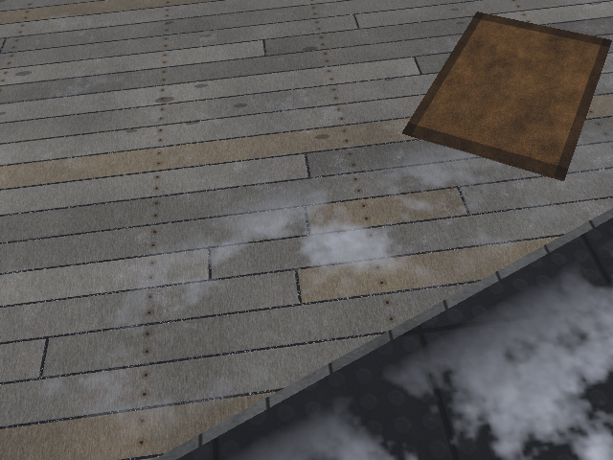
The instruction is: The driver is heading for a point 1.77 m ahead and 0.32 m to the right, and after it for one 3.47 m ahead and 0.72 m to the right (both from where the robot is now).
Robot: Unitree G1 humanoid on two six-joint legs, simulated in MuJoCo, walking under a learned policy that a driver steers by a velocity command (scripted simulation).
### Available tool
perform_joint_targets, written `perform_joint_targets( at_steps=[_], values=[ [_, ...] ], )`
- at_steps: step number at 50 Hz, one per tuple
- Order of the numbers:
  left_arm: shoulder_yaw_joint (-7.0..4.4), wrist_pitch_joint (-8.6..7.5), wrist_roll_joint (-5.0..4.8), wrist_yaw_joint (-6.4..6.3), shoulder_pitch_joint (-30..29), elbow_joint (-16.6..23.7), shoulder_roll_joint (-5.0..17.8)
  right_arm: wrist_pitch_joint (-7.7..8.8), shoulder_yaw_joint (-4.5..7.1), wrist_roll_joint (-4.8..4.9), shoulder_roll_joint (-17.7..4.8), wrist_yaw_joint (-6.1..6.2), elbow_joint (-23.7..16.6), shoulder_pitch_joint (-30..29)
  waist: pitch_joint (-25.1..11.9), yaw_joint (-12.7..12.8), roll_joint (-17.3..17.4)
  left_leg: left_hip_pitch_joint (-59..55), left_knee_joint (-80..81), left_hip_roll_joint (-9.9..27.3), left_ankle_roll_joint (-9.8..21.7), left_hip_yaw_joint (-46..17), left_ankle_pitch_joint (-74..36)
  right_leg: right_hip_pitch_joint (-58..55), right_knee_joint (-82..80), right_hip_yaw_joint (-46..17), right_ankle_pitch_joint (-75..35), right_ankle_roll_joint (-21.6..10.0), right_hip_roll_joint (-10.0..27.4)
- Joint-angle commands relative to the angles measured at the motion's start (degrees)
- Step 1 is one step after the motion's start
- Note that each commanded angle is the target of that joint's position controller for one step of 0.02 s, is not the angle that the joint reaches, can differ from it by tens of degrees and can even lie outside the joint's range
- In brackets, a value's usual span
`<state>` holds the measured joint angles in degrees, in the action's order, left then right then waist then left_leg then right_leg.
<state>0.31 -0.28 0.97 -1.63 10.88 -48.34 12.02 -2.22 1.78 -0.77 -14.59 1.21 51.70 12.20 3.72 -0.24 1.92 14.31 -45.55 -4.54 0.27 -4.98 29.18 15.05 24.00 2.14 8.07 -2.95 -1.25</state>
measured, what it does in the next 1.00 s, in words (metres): steps on the spot: left foot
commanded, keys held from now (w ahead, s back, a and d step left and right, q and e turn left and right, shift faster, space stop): no key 1.00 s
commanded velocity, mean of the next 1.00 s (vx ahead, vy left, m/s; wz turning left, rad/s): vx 0.01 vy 0.00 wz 0.02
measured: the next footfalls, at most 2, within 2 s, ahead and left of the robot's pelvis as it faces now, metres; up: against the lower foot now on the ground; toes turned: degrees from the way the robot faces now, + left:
left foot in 0.14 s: +0.02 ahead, +0.13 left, +0.00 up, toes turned -4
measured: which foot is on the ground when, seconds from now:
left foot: up 0.00-0.12, down 0.14-1.00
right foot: down 0.00-1.00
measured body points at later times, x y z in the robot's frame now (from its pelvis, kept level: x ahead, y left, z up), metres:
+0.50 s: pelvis +0.01 +0.03 +0.00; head +0.01 +0.03 +0.45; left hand +0.04 +0.28 -0.15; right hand +0.02 -0.21 -0.15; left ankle -0.02 +0.13 -0.74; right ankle +0.05 -0.09 -0.74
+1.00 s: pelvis +0.03 +0.04 +0.00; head +0.03 +0.04 +0.45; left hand +0.02 +0.26 -0.16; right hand +0.01 -0.19 -0.16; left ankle -0.02 +0.13 -0.74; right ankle +0.05 -0.09 -0.74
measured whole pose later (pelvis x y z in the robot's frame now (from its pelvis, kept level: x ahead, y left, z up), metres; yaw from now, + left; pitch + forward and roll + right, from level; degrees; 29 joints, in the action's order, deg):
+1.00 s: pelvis +0.03 +0.04 +0.00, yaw -1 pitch -1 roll +0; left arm 0.5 0.2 0.4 -2.0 15.7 -65.6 9.6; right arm 1.0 -1.3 -0.4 -9.0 2.5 65.4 17.8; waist 1.6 0.8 -0.3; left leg 3.5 -21.2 -3.1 2.6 -2.0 16.2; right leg 11.8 22.9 -0.3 9.6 0.2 0.0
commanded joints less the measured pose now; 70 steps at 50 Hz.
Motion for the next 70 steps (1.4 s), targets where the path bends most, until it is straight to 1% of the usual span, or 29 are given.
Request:
perform_joint_targets(
  at_steps=[1,3,5,6,7,8,9,10,11,12,13,15,19,23,35,49,70],
  values=[
    [-1.57,-0.25,0.04,-0.1,0.23,1.37,8.34,-0.71,0.49,0.19,-3.43,0.07,1.35,6.33,-5.23,-0.91,-9.51,-2.99,6.76,1.54,-1.44,2.22,-2.29,-3.82,-9.43,-12.35,-7.89,-7.07,11.76],
    [-1.89,-0.05,-0.08,0.05,0.86,0.43,9.26,-0.65,0.25,0.38,-3.15,0.27,2.14,5.16,-5.35,-0.31,-9.53,-4.03,12.11,2.19,-1.06,2.91,-5.93,-4.06,-9.52,-13.42,-1.73,-6.94,11.88],
    [-1.99,0.37,-0.25,0.14,-0.32,-0.01,9.34,-0.21,-0.07,0.3,-2.61,0.38,3.68,5.9,-4.8,-1.28,-9.08,-7.75,20.46,2.53,-0.16,4.1,-13.33,-1.54,-9.19,-13.26,4.78,-5.4,10.99],
    [-2.01,0.5,-0.27,0.24,0.27,-0.49,9.14,0.14,-0.2,0.06,-2.92,0.45,4.14,5.55,-4.01,-1.18,-8.18,-9.84,24.43,3.37,0.43,2.88,-17.24,0.67,-9.61,-13.4,8.37,-3.65,10.55],
    [-1.97,0.48,-0.43,0.41,0.86,-0.81,8.65,0.65,-0.22,-0.55,-4.0,0.52,4.13,4.86,-3.54,-0.64,-6.93,-11.42,25.52,6.01,1.1,-0.61,-18.69,2.97,-9.98,-13.62,12.13,-1.53,10.05],
    [-2.08,0.53,-0.71,0.66,1.46,-0.88,8.29,1.09,-0.1,-0.64,-5.57,0.5,4.26,4.0,-2.04,0.79,-4.69,-8.17,25.3,8.09,2.02,-3.23,-16.07,2.91,-10.16,-12.02,13.9,-0.17,7.81],
    [-1.96,0.61,-0.88,0.83,1.11,-1.46,7.32,1.42,-0.19,-0.15,-5.19,0.29,5.24,3.25,0.26,1.03,-0.46,-1.72,26.68,8.29,2.71,-3.89,-12.11,-0.67,-9.11,-9.32,11.06,0.44,5.85],
    [-2.05,0.64,-0.83,0.85,1.06,-2.24,7.55,1.96,-0.73,-0.05,-3.52,0.23,5.64,3.15,0.09,1.01,0.05,0.95,28.68,8.61,2.43,-4.33,-10.96,-4.52,-7.12,-8.91,7.48,0.5,5.81],
    [-2.04,0.56,-0.65,0.9,1.83,-3.02,7.17,2.39,-0.8,0.06,-3.69,0.35,6.23,2.95,-0.57,1.57,1.18,1.52,29.66,8.68,2.14,-4.34,-11.34,-6.72,-6.06,-8.6,4.73,0.15,5.83],
    [-2.09,0.45,-0.53,0.96,2.53,-3.79,7.27,2.66,-0.82,0.14,-3.98,0.54,6.61,2.87,-0.78,1.91,1.6,1.59,30.15,8.62,2.05,-4.39,-12.05,-7.76,-5.3,-8.36,2.7,-0.15,5.89],
    [-2.11,0.34,-0.41,1.0,2.85,-4.45,7.37,2.92,-0.95,0.17,-3.89,0.65,6.93,2.95,-1.09,1.94,1.32,1.15,30.38,8.77,2.16,-4.42,-12.89,-8.09,-4.97,-8.27,1.33,-0.3,5.97],
    [-1.9,0.13,-0.45,0.99,3.2,-5.76,6.76,3.1,-1.1,0.24,-3.67,0.7,7.72,3.56,-0.97,1.84,0.34,0.03,30.43,8.83,2.47,-4.27,-14.23,-7.55,-5.04,-8.07,0.47,-0.16,6.02],
    [-1.57,0.16,-0.53,0.86,3.61,-8.0,6.15,3.1,-1.41,0.24,-3.16,0.81,9.18,4.93,-0.07,1.45,-0.56,-0.88,30.68,8.99,2.96,-4.15,-14.98,-6.56,-5.27,-7.67,-0.09,0.55,5.8],
    [-1.22,0.13,-0.52,0.66,4.55,-10.07,5.64,3.16,-1.62,0.31,-2.73,0.88,10.23,5.82,0.05,1.17,-1.4,-1.91,30.47,8.97,3.25,-3.8,-16.46,-6.19,-5.23,-7.55,-1.12,0.93,5.85],
    [-0.59,0.12,-0.53,-0.03,7.15,-14.4,3.99,3.31,-2.14,0.41,-0.74,1.14,12.24,7.39,0.06,1.02,-1.56,-3.83,29.51,8.78,3.51,-2.78,-21.37,-6.04,-4.2,-7.31,-4.04,1.23,6.17],
    [-0.49,0.34,-0.56,-0.53,8.28,-16.91,2.26,3.44,-2.4,0.38,0.82,1.5,13.3,9.74,0.38,1.04,-1.57,-4.35,28.75,8.75,3.53,-2.34,-24.7,-6.56,-3.09,-6.97,-5.79,1.31,6.27],
    [-0.56,0.52,-0.61,-0.85,9.15,-18.55,0.8,3.59,-2.38,0.3,2.43,1.78,13.58,12.58,1.08,0.89,-1.48,-4.73,28.39,8.8,3.56,-2.13,-26.25,-6.61,-2.53,-6.72,-6.23,1.49,6.27]
  ],
)
Over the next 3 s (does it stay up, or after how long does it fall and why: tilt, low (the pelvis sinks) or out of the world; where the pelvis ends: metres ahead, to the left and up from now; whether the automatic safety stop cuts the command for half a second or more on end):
stays up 0.23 -0.03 -0.01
